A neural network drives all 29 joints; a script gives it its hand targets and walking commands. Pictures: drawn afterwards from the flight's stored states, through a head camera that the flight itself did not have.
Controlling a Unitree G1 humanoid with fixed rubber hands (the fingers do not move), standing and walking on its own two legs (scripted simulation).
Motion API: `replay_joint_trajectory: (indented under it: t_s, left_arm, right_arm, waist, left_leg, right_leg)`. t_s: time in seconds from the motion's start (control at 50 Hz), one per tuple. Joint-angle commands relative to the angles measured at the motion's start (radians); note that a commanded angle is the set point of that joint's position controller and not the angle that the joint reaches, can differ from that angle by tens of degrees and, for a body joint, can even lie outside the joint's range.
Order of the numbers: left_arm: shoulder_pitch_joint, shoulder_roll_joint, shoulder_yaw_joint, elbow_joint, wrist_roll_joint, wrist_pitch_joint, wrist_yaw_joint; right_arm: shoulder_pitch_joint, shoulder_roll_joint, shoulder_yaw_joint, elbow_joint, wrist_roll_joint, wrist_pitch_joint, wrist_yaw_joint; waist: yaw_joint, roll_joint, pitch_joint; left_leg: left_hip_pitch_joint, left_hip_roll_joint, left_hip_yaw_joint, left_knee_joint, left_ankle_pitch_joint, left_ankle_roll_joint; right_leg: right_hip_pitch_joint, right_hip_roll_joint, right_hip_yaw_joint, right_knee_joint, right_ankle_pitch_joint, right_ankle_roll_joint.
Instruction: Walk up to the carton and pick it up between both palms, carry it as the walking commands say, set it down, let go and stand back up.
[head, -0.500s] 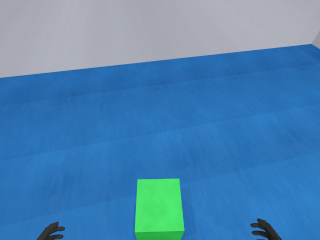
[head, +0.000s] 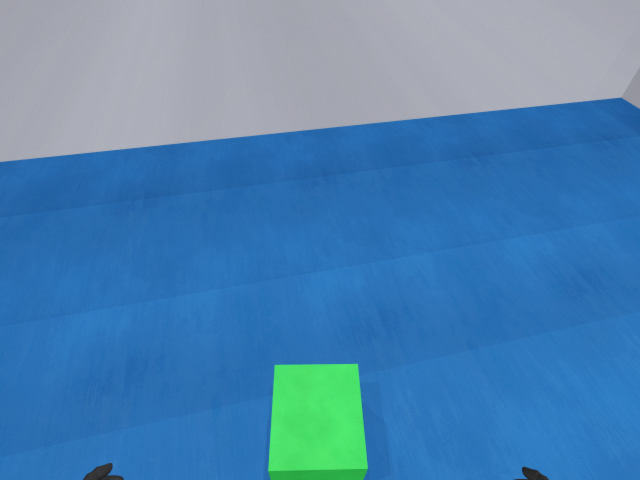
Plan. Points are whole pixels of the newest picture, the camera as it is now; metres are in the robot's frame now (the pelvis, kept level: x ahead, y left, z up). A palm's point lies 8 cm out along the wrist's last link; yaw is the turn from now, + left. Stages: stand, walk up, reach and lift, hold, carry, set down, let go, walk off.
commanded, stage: stand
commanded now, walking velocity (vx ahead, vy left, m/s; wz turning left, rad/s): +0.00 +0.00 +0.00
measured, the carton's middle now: (316, 425) +0.43 -0.01 -0.68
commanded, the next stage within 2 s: none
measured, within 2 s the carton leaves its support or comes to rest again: neither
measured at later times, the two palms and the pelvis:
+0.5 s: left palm out of the picture +0.07 +0.31 -0.10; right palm out of the picture +0.07 -0.31 -0.10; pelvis -0.02 +0.00 +0.00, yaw +0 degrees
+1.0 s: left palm out of the picture +0.07 +0.31 -0.10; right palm out of the picture +0.07 -0.31 -0.10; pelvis -0.02 +0.00 +0.01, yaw +0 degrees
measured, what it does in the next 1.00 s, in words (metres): stands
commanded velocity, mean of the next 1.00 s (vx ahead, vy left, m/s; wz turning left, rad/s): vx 0.00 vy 0.00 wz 0.00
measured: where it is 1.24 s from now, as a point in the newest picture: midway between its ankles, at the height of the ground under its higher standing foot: outside the picture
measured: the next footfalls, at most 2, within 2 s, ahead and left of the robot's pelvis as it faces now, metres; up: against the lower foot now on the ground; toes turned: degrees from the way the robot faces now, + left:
none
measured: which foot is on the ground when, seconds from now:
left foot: down 0.00-1.00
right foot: down 0.00-1.00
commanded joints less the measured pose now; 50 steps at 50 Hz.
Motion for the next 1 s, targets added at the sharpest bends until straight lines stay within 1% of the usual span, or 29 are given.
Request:
replay_joint_trajectory:
  t_s: [0.0, 0.2, 0.38, 0.98]
  left_arm:
    - [-0.034, 0.161, 0.035, -0.034, -0.001, -0.013, 0.003]
    - [-0.046, 0.175, 0.031, 0.029, -0.003, -0.016, -0.001]
    - [-0.049, 0.186, 0.028, 0.071, -0.007, -0.019, -0.003]
    - [-0.069, 0.205, 0.021, 0.142, -0.017, -0.023, -0.006]
  right_arm:
    - [-0.025, -0.158, -0.034, -0.036, 0.000, -0.014, -0.004]
    - [-0.038, -0.171, -0.027, 0.026, 0.002, -0.020, 0.000]
    - [-0.049, -0.181, -0.022, 0.066, 0.005, -0.023, 0.002]
    - [-0.069, -0.198, -0.016, 0.130, 0.014, -0.025, 0.005]
  waist:
    - [0.003, -0.003, -0.041]
    - [0.006, -0.005, -0.018]
    - [0.007, -0.005, -0.009]
    - [0.009, -0.006, -0.014]
  left_leg:
    - [-0.046, 0.092, -0.059, -0.061, 0.302, 0.002]
    - [-0.053, 0.098, -0.069, -0.098, 0.227, 0.007]
    - [-0.053, 0.102, -0.075, -0.115, 0.195, 0.012]
    - [-0.038, 0.112, -0.081, -0.132, 0.209, 0.019]
  right_leg:
    - [0.062, -0.099, 0.083, -0.050, 0.284, -0.011]
    - [0.058, -0.105, 0.097, -0.088, 0.222, -0.013]
    - [0.056, -0.108, 0.105, -0.107, 0.193, -0.014]
    - [0.060, -0.120, 0.111, -0.124, 0.210, -0.020]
